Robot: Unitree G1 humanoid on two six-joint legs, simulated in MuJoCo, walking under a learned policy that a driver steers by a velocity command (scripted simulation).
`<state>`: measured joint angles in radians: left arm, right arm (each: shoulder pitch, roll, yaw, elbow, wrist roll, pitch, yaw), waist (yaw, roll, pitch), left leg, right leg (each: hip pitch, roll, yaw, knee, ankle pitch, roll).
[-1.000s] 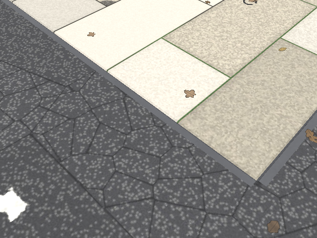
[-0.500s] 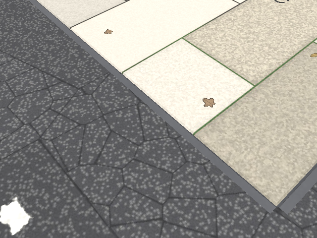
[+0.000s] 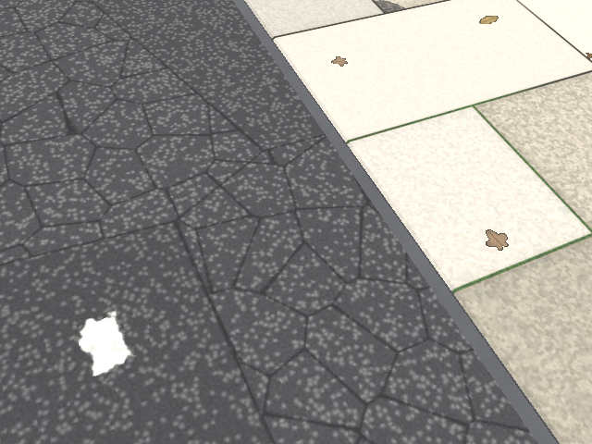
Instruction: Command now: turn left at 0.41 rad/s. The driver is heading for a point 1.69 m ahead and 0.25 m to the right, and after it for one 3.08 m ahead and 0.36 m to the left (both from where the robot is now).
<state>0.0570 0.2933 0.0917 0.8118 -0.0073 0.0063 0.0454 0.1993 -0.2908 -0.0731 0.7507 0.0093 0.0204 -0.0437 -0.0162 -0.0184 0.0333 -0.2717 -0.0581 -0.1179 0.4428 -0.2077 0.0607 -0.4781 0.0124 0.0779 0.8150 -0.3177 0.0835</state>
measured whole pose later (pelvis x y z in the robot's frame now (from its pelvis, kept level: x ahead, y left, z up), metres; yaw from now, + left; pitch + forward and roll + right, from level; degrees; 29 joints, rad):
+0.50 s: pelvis +0.01 -0.02 -0.01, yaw +4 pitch -1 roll +0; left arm 0.12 0.24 0.03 0.90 0.01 -0.02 0.00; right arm 0.18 -0.28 -0.06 0.84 0.00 0.04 -0.03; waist 0.01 0.00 0.05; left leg -0.18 0.00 -0.06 0.48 -0.28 -0.02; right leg -0.22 -0.01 0.02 0.48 -0.25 0.02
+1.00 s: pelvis +0.01 +0.00 -0.01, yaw +4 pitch -2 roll +0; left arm 0.17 0.26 0.03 1.06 0.00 0.01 0.04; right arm 0.20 -0.24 -0.02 0.99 0.00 -0.01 -0.02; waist 0.01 0.00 0.05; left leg -0.16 -0.02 -0.04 0.50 -0.30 0.01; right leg -0.20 -0.03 0.04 0.48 -0.25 0.05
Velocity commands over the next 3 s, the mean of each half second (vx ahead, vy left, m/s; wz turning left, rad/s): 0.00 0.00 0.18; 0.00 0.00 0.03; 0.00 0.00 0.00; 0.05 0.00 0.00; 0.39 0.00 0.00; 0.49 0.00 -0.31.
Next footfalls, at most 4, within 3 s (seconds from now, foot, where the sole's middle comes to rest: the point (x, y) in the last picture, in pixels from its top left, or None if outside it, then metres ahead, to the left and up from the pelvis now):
0.14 right None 0.06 -0.15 -0.78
0.44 left None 0.02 0.11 -0.78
2.54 left None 0.43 0.12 -0.78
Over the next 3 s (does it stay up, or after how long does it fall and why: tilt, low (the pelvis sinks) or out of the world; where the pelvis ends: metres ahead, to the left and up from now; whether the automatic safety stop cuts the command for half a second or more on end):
stays up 0.50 0.01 -0.01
